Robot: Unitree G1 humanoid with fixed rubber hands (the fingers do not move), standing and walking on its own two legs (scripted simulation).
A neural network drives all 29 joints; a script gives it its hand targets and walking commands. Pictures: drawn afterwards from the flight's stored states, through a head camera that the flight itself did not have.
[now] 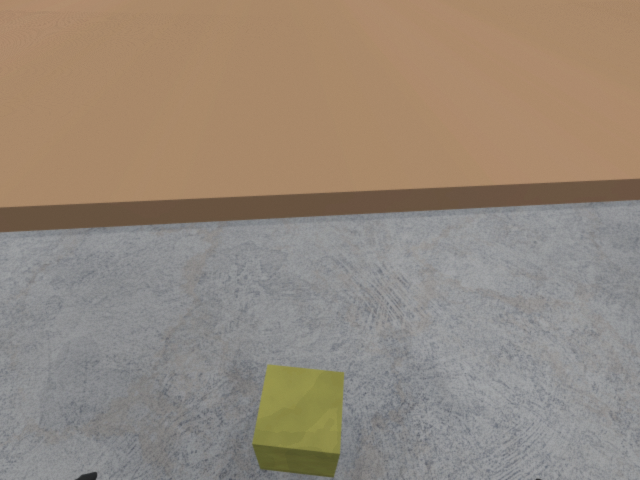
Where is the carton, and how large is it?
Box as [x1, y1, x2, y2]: [252, 364, 343, 477]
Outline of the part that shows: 267,364 252,442 260,468 333,477 339,455 343,372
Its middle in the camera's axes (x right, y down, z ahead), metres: -0.05 +0.51 +1.07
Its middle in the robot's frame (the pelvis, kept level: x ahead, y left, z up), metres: +0.41 +0.03 -0.66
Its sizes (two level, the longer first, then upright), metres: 0.210 0.200 0.250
